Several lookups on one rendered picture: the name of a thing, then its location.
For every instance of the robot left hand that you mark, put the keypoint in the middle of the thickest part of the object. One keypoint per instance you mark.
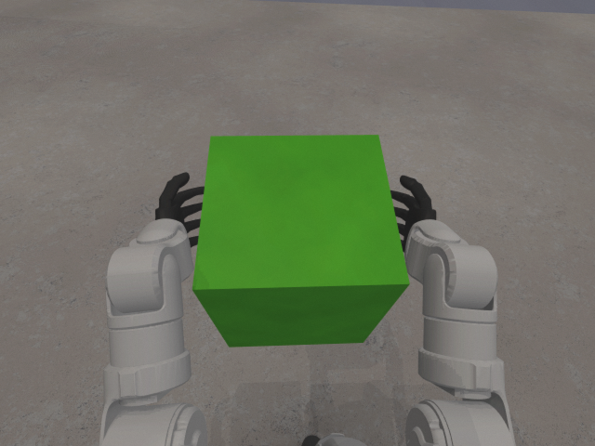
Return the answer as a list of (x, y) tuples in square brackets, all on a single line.
[(171, 200)]

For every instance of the robot right upper arm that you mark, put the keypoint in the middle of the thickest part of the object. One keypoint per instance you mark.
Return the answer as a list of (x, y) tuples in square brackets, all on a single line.
[(455, 423)]

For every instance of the robot left upper arm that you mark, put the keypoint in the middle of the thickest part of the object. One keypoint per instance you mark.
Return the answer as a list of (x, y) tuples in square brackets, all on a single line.
[(174, 424)]

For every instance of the right robot forearm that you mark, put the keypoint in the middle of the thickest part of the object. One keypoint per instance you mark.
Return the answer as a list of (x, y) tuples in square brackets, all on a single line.
[(460, 308)]

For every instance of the robot right hand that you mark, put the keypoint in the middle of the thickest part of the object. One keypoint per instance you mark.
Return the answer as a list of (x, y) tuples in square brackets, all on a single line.
[(419, 207)]

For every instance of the left robot forearm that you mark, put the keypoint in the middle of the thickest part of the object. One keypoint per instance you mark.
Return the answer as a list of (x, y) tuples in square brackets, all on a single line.
[(144, 310)]

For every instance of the carton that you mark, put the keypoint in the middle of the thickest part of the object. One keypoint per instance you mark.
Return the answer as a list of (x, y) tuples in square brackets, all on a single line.
[(298, 241)]

